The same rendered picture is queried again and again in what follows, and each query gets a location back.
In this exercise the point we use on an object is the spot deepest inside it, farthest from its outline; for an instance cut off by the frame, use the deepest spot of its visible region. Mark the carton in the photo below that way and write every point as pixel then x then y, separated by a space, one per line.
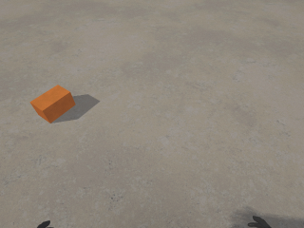
pixel 53 103

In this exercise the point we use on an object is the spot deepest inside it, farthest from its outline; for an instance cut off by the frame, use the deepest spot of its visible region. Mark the right robot hand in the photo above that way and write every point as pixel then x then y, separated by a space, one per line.
pixel 260 223

